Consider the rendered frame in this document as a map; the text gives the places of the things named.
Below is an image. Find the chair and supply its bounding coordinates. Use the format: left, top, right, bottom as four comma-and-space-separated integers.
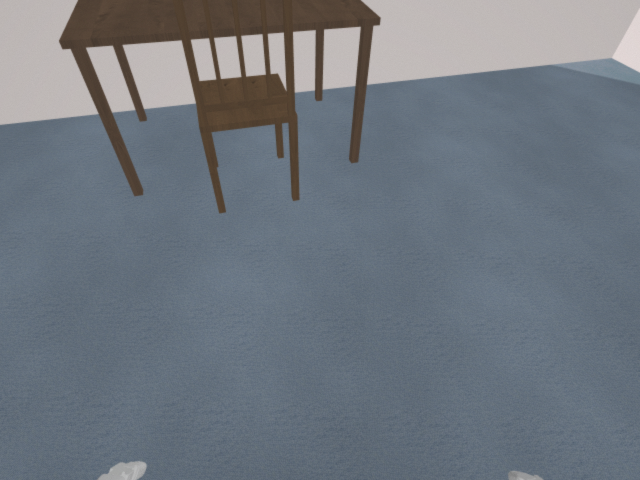
173, 0, 299, 213

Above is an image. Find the table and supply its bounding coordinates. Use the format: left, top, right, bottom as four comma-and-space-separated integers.
59, 0, 381, 196

